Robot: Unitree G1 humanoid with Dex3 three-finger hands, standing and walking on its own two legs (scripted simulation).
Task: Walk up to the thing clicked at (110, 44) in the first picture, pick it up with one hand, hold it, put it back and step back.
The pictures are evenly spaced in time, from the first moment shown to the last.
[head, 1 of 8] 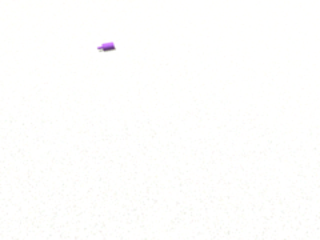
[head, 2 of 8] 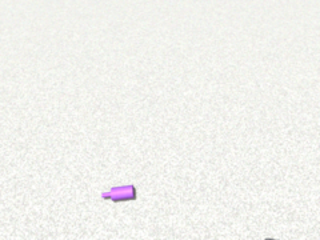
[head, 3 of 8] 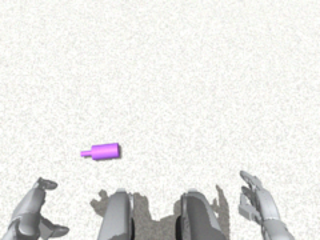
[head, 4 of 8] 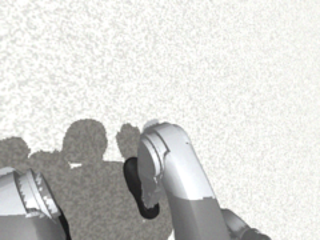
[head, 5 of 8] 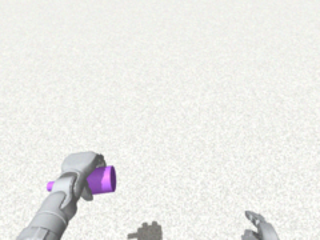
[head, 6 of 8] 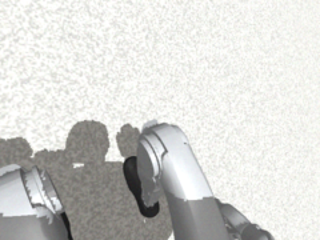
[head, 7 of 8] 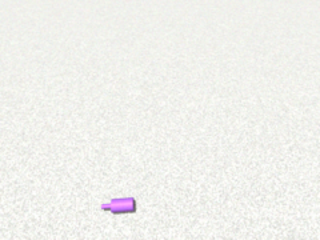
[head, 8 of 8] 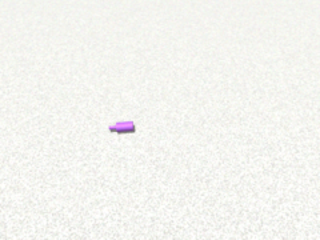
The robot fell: no
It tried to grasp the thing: yes
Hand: left
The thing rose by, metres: 0.67
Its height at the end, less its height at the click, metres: +0.00
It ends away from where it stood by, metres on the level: 0.01
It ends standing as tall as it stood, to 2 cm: yes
